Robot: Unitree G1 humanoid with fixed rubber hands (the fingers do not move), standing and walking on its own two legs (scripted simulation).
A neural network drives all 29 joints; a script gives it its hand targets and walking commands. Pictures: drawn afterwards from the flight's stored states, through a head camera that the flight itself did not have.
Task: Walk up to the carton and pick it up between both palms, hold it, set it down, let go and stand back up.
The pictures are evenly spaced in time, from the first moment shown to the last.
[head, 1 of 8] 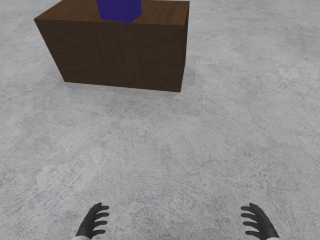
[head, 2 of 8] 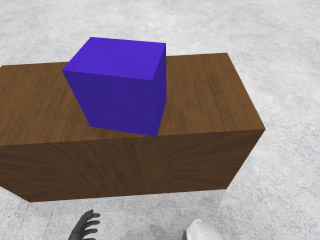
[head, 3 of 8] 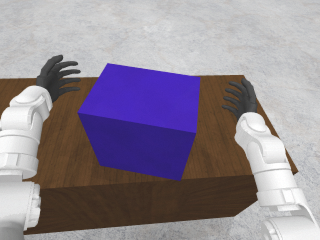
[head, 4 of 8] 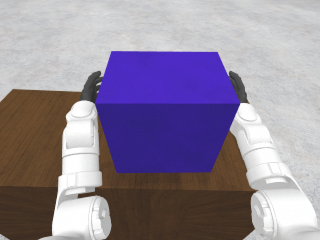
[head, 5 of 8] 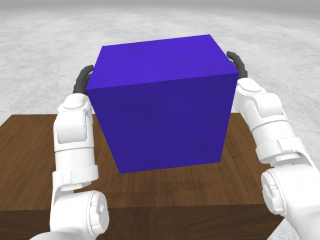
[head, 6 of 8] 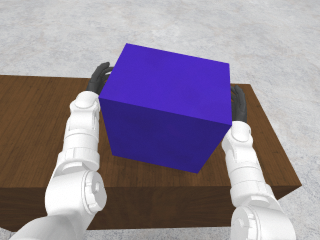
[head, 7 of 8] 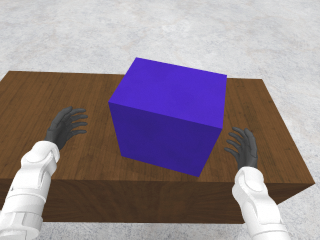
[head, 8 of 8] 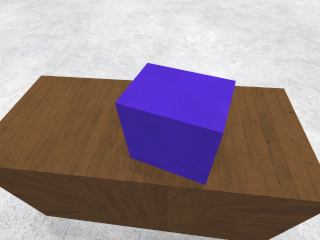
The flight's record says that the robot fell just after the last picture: no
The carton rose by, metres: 0.24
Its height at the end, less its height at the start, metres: +0.00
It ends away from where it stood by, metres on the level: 0.04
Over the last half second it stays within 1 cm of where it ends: yes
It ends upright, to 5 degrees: yes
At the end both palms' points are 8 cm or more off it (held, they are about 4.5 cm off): yes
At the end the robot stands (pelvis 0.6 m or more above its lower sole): yes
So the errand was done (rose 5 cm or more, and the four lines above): yes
